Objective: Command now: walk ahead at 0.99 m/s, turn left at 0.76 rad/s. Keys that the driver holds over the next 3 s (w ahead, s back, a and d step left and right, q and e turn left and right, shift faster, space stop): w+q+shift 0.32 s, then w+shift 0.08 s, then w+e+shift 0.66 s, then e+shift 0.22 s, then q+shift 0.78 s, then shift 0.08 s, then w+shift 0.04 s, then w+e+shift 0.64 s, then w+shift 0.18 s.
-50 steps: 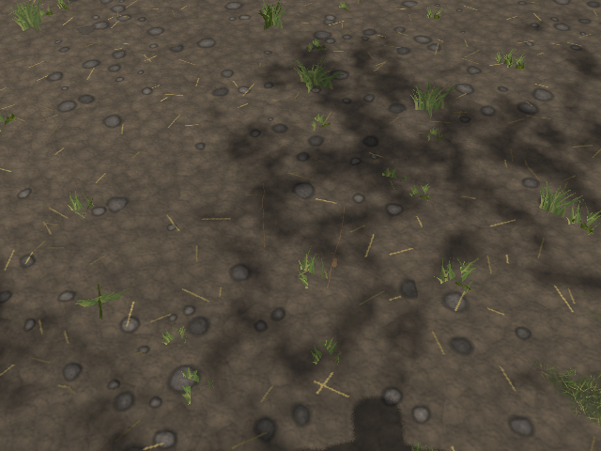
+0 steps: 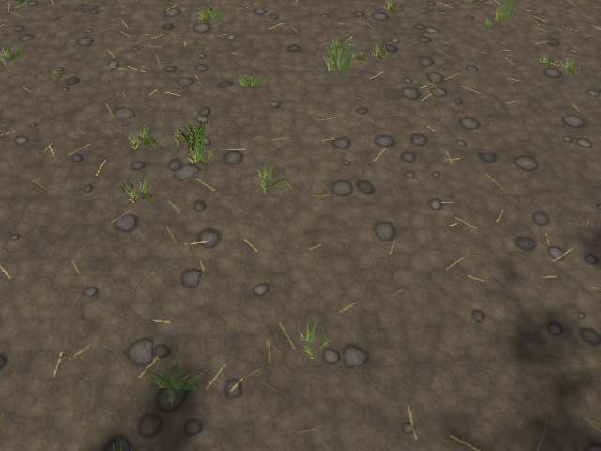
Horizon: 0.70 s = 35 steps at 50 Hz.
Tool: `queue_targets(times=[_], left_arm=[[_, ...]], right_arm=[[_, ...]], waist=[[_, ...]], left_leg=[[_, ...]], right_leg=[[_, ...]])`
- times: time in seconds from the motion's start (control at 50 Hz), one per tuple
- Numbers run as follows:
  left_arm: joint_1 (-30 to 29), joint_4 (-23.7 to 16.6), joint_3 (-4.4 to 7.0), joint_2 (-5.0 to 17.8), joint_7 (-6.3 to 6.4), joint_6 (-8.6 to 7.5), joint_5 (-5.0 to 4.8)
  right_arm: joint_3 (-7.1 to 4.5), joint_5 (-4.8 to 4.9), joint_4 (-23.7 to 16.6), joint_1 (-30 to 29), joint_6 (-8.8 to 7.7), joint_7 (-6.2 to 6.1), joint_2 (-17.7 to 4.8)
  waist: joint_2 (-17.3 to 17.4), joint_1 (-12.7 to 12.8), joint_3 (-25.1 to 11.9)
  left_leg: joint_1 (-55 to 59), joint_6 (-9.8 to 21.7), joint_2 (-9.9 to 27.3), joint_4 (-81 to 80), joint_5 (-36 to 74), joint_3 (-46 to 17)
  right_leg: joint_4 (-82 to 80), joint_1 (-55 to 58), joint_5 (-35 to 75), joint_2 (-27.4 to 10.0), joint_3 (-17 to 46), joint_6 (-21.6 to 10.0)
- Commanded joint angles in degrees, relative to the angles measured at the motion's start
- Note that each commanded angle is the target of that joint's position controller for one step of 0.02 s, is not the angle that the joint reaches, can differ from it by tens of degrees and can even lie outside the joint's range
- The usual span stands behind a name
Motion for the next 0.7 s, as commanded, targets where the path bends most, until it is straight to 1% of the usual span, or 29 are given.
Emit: queue_targets(times=[0.02, 0.04, 0.06, 0.08, 0.12, 0.16, 0.2, 0.22, 0.24, 0.26, 0.28, 0.3, 0.32, 0.34, 0.36, 0.38, 0.4, 0.42, 0.44, 0.46, 0.48, 0.5, 0.52, 0.56, 0.6, 0.62, 0.66, 0.68, 0.7], left_arm=[[2.81, 0.38, 0.05, 1.59, -0.34, -2.43, -1.30], [2.61, 0.55, 0.08, 1.87, -0.62, -2.91, -1.28], [2.65, 0.89, -0.16, 0.95, -0.98, -3.22, -1.15], [2.10, 0.75, -0.06, 2.02, -1.20, -3.70, -0.84], [3.36, 1.44, -0.30, 1.97, -1.08, -4.40, -1.03], [5.25, 2.07, -0.24, 3.54, -0.33, -4.47, -1.48], [6.73, 1.71, 0.12, 6.44, 0.84, -3.87, -1.80], [6.55, 1.14, 0.54, 8.26, 1.55, -2.98, -1.79], [4.93, 0.28, 1.14, 10.23, 2.14, -1.80, -1.45], [1.86, -0.95, 1.77, 11.91, 2.43, -0.50, -0.96], [-1.39, -2.24, 2.14, 12.39, 2.24, 0.59, -0.33], [-2.41, -1.86, 2.10, 10.05, 1.03, 0.91, -0.09], [-1.24, -6.09, -0.30, 0.75, 0.25, -0.33, 0.91], [0.17, -11.93, -1.27, 0.92, 0.14, -1.90, -1.22], [-3.32, -11.29, -1.36, 3.96, 0.28, -3.07, -0.76], [-3.99, -10.41, -1.30, 4.66, 0.20, -3.21, -0.84], [-4.78, -10.16, -1.71, 3.76, 0.28, -2.57, 0.26], [-2.88, -9.10, -2.14, 2.86, -0.03, -1.14, 0.90], [-2.06, -8.27, -2.49, 1.94, -0.60, 0.34, 1.01], [-2.75, -8.44, -2.63, 1.52, -1.17, 1.36, 0.71], [-6.02, -9.34, -2.71, 1.57, -1.57, 1.86, 0.30], [-9.95, -10.65, -2.94, 1.36, -1.80, 2.02, -0.36], [-12.84, -11.09, -3.02, 1.20, -2.03, 1.99, -1.03], [-16.93, -11.93, -3.54, 0.14, -2.70, 1.41, -1.66], [-20.15, -12.36, -3.78, -0.47, -3.18, 0.97, -2.36], [-20.28, -12.03, -3.62, 0.17, -3.28, 0.73, -2.53], [-18.16, -10.58, -2.87, 2.49, -3.37, 0.49, -2.05], [-15.56, -9.53, -2.39, 3.84, -3.35, 0.63, -1.83], [-9.63, -7.58, -1.64, 5.75, -3.16, 0.94, -1.77]], right_arm=[[0.34, -0.57, -5.35, -1.68, 1.75, 1.48, 0.08], [0.50, -0.45, -6.49, -4.29, 2.11, 1.70, 0.15], [0.53, -0.20, -7.41, -7.23, 2.23, 1.76, 0.14], [0.84, 0.15, -8.66, -9.13, 2.24, 2.03, 0.67], [0.61, 0.31, -10.12, -14.14, 1.86, 2.53, -0.86], [0.87, 0.04, -11.02, -17.63, 1.26, 3.21, -0.59], [0.54, -0.12, -10.19, -16.73, 0.66, 3.44, -1.72], [0.10, 0.07, -8.99, -13.57, 0.56, 3.11, -2.96], [-0.67, 0.26, -7.21, -7.15, 0.55, 2.60, -4.86], [-1.99, 0.34, -4.17, 3.80, 0.61, 1.97, -7.48], [-3.82, 0.32, -0.24, 16.44, 0.76, 0.88, -10.28], [-5.49, 0.80, 0.90, 17.54, 1.16, -0.62, -12.24], [-6.52, 0.24, 0.23, 11.78, 1.91, -0.97, -16.87], [-7.26, -1.12, -2.15, 9.78, 2.30, -0.92, -19.59], [-6.75, -1.15, -2.83, 8.40, 2.09, -1.32, -14.97], [-5.73, -0.96, -1.88, 6.01, 1.61, -1.60, -10.86], [-5.01, -0.66, -1.50, 4.49, 0.68, -1.80, -8.98], [-4.21, -0.46, -1.87, 3.06, -0.57, -2.24, -7.18], [-3.28, -0.18, -1.27, 2.79, -1.70, -2.33, -5.21], [-3.13, -0.03, -0.74, 2.99, -2.77, -2.08, -5.50], [-3.29, 0.03, -0.14, 4.02, -3.69, -1.67, -6.17], [-3.42, -0.02, 0.41, 5.77, -4.26, -1.24, -6.68], [-3.26, 0.30, 1.06, 7.77, -4.65, -0.76, -5.85], [-2.93, 0.51, 1.61, 9.31, -5.27, -0.47, -5.20], [-2.71, 0.39, 2.84, 12.08, -5.74, -0.91, -5.93], [-2.57, 0.15, 3.16, 12.16, -5.87, -1.27, -6.22], [-2.59, -0.29, 2.95, 11.02, -5.68, -2.50, -7.94], [-2.81, -0.76, 2.73, 10.16, -5.25, -3.39, -9.23], [-3.14, -1.53, 2.36, 8.66, -4.43, -4.25, -10.31]], waist=[[-2.39, -2.11, 6.85], [-2.60, -2.20, 7.55], [-2.02, -2.05, 8.73], [-4.73, -2.20, 8.83], [-2.61, -1.35, 10.43], [-1.40, -0.74, 10.41], [-3.80, -1.74, 6.61], [-5.80, -3.74, 3.55], [-7.63, -7.62, -0.55], [-9.04, -13.32, -6.04], [-8.13, -18.58, -10.95], [-1.69, -17.18, -8.00], [12.83, -7.68, -4.37], [10.81, -5.87, -17.87], [-1.03, -6.12, -11.90], [-6.64, -2.97, -3.75], [-8.38, -0.57, -0.82], [-9.66, 1.42, 0.10], [-9.27, 2.58, 1.40], [-8.02, 2.89, 2.73], [-6.90, 1.85, 4.87], [-4.69, 0.15, 6.36], [-3.85, -1.73, 6.98], [-1.98, -3.77, 6.91], [-0.82, -5.53, 6.56], [0.14, -5.37, 6.01], [3.12, -3.12, 2.74], [5.14, -1.00, 0.34], [6.55, 2.53, -2.82]], left_leg=[[-15.93, -1.89, 7.29, 2.07, 2.70, -2.14], [-16.97, -2.35, 7.27, 0.47, 5.40, -0.70], [-17.02, -2.28, 6.56, -2.28, 8.72, 1.02], [-16.74, -2.31, 6.13, -6.40, 12.32, 2.49], [-15.97, -1.67, 4.77, -15.87, 17.61, 6.33], [-12.76, -0.15, 2.40, -26.45, 21.16, 11.10], [-7.03, 1.54, -1.92, -31.77, 22.43, 14.80], [-3.37, 2.08, -4.11, -32.71, 20.25, 15.67], [3.28, 2.74, -6.10, -32.91, 16.75, 15.43], [14.45, 3.97, -7.86, -32.32, 12.60, 13.85], [27.22, 5.98, -7.85, -34.70, 7.83, 9.83], [32.75, 7.95, -5.25, -39.31, 2.49, 3.40], [39.99, 11.98, 3.01, -34.69, 18.60, -14.17], [50.11, 21.57, 12.12, -50.83, -2.16, -39.19], [43.56, 18.03, 13.69, -60.96, -13.63, -43.81], [32.12, 14.54, 12.42, -62.79, -14.15, -38.58], [23.28, 12.99, 10.47, -62.45, -8.80, -33.60], [16.48, 11.62, 8.62, -62.89, -5.33, -27.81], [10.44, 10.46, 6.74, -64.11, -2.92, -23.13], [7.27, 9.48, 5.48, -65.30, -0.62, -18.86], [6.37, 7.81, 3.76, -66.66, 5.20, -14.26], [7.28, 6.18, 2.51, -68.05, 11.95, -10.29], [9.44, 3.04, 0.57, -68.57, 19.08, -5.86], [12.63, -0.48, -1.11, -69.48, 28.86, 0.42], [19.22, -2.65, 0.79, -72.54, 37.92, 3.50], [23.18, -3.90, 1.64, -72.50, 44.24, 5.11], [31.40, -6.17, 3.36, -68.00, 63.85, 8.17], [34.40, -7.22, 4.72, -63.76, 72.85, 9.19], [35.78, -8.09, 6.03, -55.91, 80.53, 10.11]], right_leg=[[-21.51, 1.02, -6.57, -17.85, 15.46, -1.52], [-22.49, -0.29, -1.88, -16.42, 10.32, -0.49], [-22.60, -1.66, 5.29, -13.24, 3.89, 1.50], [-23.39, -2.49, 8.97, -12.56, 0.96, 1.55], [-24.00, -0.79, 21.90, -10.76, -4.40, 2.25], [-23.66, 4.44, 36.15, -10.88, -7.69, 3.42], [-17.76, 12.48, 60.63, -12.82, -8.58, 4.12], [-12.56, 16.14, 70.76, -13.78, -8.42, 4.32], [-3.97, 17.64, 78.07, -14.91, -7.82, 4.21], [9.22, 15.90, 81.23, -16.15, -6.64, 3.44], [26.77, 10.49, 75.18, -16.67, -4.72, 2.18], [48.51, 0.01, 32.32, -9.15, -4.10, 2.35], [69.66, -23.57, -15.41, -0.70, 0.25, 4.42], [73.76, -35.38, -13.56, -0.81, 12.35, 4.16], [67.90, -37.61, -7.66, -4.47, 14.13, 3.35], [61.15, -34.86, -3.23, -7.35, 13.71, 3.14], [57.50, -30.80, -2.97, -9.22, 13.62, 3.62], [54.12, -26.19, -2.32, -11.23, 13.69, 4.24], [50.96, -22.96, -2.45, -12.78, 13.42, 4.99], [46.54, -22.16, -2.22, -14.01, 12.84, 5.38], [41.65, -23.26, 0.93, -14.47, 11.36, 5.15], [36.41, -24.80, 5.21, -14.30, 9.75, 4.41], [31.02, -25.25, 10.63, -13.67, 8.08, 3.12], [20.15, -22.76, 20.25, -11.27, 5.25, 0.63], [12.52, -21.28, 26.10, -7.73, 2.72, -1.63], [9.73, -20.64, 27.82, -6.14, 1.91, -2.54], [7.28, -17.83, 26.51, -1.63, -0.56, -3.56], [7.09, -15.07, 24.11, 0.50, -1.12, -3.91], [7.78, -9.67, 20.46, 3.00, -1.64, -4.30]])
